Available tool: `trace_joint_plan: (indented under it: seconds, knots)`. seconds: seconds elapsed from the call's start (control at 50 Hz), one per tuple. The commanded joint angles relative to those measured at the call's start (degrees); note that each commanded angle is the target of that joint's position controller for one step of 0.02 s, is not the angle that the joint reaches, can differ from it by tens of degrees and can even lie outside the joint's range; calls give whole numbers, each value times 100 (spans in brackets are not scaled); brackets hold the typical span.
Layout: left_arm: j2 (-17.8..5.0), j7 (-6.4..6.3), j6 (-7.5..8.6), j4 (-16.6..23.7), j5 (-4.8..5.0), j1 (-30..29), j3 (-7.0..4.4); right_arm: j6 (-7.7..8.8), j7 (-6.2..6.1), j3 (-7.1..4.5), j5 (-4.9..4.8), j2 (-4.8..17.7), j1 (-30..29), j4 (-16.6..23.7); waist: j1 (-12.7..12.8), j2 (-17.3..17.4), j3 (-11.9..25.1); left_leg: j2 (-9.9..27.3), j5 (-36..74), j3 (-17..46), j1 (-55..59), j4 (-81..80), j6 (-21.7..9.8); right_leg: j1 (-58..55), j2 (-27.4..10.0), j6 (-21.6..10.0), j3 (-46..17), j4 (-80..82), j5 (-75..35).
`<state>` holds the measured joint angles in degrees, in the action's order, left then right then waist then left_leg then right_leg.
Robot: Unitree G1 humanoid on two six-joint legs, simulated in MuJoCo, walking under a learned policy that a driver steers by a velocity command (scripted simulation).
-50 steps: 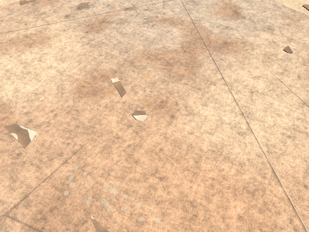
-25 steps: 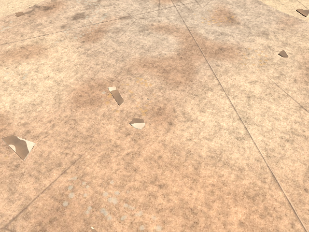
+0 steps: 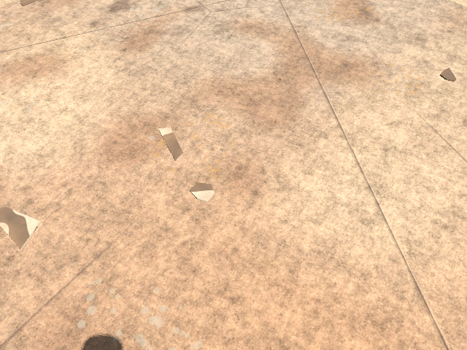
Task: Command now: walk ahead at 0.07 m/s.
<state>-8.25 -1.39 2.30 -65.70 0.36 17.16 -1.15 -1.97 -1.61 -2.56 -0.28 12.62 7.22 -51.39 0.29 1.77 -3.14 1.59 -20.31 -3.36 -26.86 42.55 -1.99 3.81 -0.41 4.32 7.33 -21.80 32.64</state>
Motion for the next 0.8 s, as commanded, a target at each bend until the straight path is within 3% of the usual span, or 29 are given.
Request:
trace_joint_plan:
  seconds: [0.02, 0.04, 0.06, 0.08, 0.12, 0.16, 0.22, 0.38, 0.44, 0.46, 0.5, 0.52, 0.54, 0.56, 0.6, 0.64, 0.66, 0.68, 0.7, 0.72, 0.74, 0.76, 0.78, 0.8]
  knots:
    - [-857, -14, 65, 179, 62, -111, -142, -150, -26, -191, 125, 541, 1086, -165, -607, -335, 415, -110, 1351, 21, 2273, -1018, -338, 1198, -907, -743, -220, -83, -3326]
    - [-658, -57, 6, 217, -34, 204, -103, -118, -79, -276, 58, 846, 939, -136, -328, 356, 448, 266, 1569, 892, 2206, -1386, -726, 1295, -280, -327, 60, -428, -2554]
    - [-381, -83, -72, 138, -71, 422, -39, -43, -126, -189, 38, 564, 726, -106, -178, 491, 613, 756, 1283, 1613, 1981, -1675, -1151, 1009, -163, -146, -176, -605, -1867]
    - [-336, -96, -117, 174, -85, 285, -35, 37, -143, -153, 27, 415, 409, -113, -85, 455, 457, 890, 1232, 1833, 1720, -1895, -1208, 892, -104, -108, -314, -676, -1638]
    - [-441, -132, -86, 111, -124, 339, -65, 174, -97, -176, 47, 446, 57, -144, 70, 163, 383, 698, 2183, 1499, 1758, -1733, -963, 792, -92, -170, -442, -461, -1827]
    - [-528, -129, -60, -15, -133, 448, -97, 266, -79, -213, -40, 454, -46, -255, 127, 8, 512, 475, 3277, 1047, 1994, -1412, -739, 475, -166, -215, -575, 155, -2201]
    - [-624, -114, -96, -68, -57, 432, -151, 277, -71, -293, -108, 465, 69, -444, -36, -253, 628, 189, 3871, 701, 2264, -1065, -602, 155, -229, -156, -530, 452, -3318]
    - [-536, -92, -224, -59, -55, 399, -198, 148, -174, -337, -56, 294, -154, -679, -81, -286, 478, 77, 3172, 544, 2008, -1003, -554, 171, -229, -188, -462, 426, -3461]
    - [-390, -94, -258, -155, 4, 694, -165, 88, -181, -377, -95, 303, -45, -809, -51, -229, 366, -94, 413, 470, 1472, -860, -522, 167, -195, -396, -330, 395, -1833]
    - [-389, -90, -256, -156, 18, 808, -150, 92, -178, -376, -101, 262, -87, -792, -8, -335, 217, -160, -605, 421, 925, -669, -512, 71, -312, -534, -406, 386, -1401]
    - [-530, -71, -255, -195, 19, 1279, -140, 173, -107, -320, -117, 32, -467, -640, 193, -853, -103, -427, -1232, -129, -718, 456, -299, -587, -942, -879, -855, 693, -1104]
    - [-1233, -48, -193, -168, 48, 1178, -320, 215, -23, -266, -153, 4, -720, -378, 194, -1618, -645, -275, -965, -478, -1091, 943, -110, 25, -1986, -1428, -1993, 1156, 343]
    - [-1106, -55, -88, 13, -1, 778, -300, 256, 33, -305, -132, 281, -1137, -194, 162, -1285, -981, 104, -1036, -162, -1435, 1702, -100, 198, -2274, -1638, -2443, 1516, 378]
    - [-1021, -60, 5, 49, -66, 676, -276, 287, 79, -299, -182, 324, -1229, -81, 99, -1188, -1101, 237, -1184, -17, -1912, 2099, -112, -13, -2366, -1719, -2463, 1509, -163]
    - [-899, -14, 91, 140, -3, 557, -269, 333, 153, -270, -194, 226, -1052, -84, -67, -863, -970, 385, -1294, -43, -2237, 1922, -135, -710, -2057, -1521, -1881, 1339, -1381]
    - [-914, -5, 64, 144, -20, 619, -273, 359, 214, -218, -131, 21, -969, -48, -149, -858, -668, 220, -1227, -418, -1193, 1230, -148, -429, -1691, -1331, -1240, 1244, -2246]
    - [-1012, -4, 61, 195, -27, 454, -284, 342, 221, -221, -117, -6, -556, -92, -415, -1021, -428, -11, -1301, -688, -65, 898, -164, 99, -1488, -1239, -858, 963, -3150]
    - [-1105, -3, 83, 221, -5, 340, -294, 301, 198, -296, -114, 117, 167, -231, -808, -1133, -36, -306, -1091, -978, 1225, 612, -186, 559, -1317, -1160, -563, 318, -4178]
    - [-1100, 14, 112, 269, 9, 197, -269, 251, 157, -472, -171, 431, 1219, -516, -1319, -1011, 500, -553, -683, -1063, 2621, 179, -284, 960, -1084, -1027, -307, -763, -5144]
    - [-1117, 28, 154, 394, -24, -190, -254, 194, 119, -635, -247, 758, 2393, -909, -1862, -701, 875, -379, -377, -555, 4015, -250, -409, 1901, -851, -780, -276, -2316, -4804]
    - [-415, 63, 193, 743, 24, -325, -98, 280, 115, -615, -148, 1074, 2706, -1108, -1560, 1119, 1030, 1194, -1991, 2495, 4239, -1939, -1102, 3319, 153, -458, -377, -4840, -264]
    - [-490, 100, 400, 956, 286, -572, -180, 512, 183, -411, -38, 750, 2095, -979, -1090, 986, 743, 1941, -1876, 4849, 3421, -3249, -1589, 3912, 449, -688, -1660, -5982, -188]
    - [-563, 120, 484, 1154, 460, -659, -218, 720, 219, -280, 20, 616, 1525, -873, -713, 902, 45, 2297, -1416, 4470, 2781, -3407, -1730, 4315, 156, -916, -1664, -6380, -646]
    - [-624, 118, 493, 1194, 375, -622, -218, 849, 277, -144, 0, 247, 1208, -870, -473, 236, -200, 2138, -1011, 3621, 2318, -3361, -1529, 4178, -214, -1100, -1496, -6349, -1204]
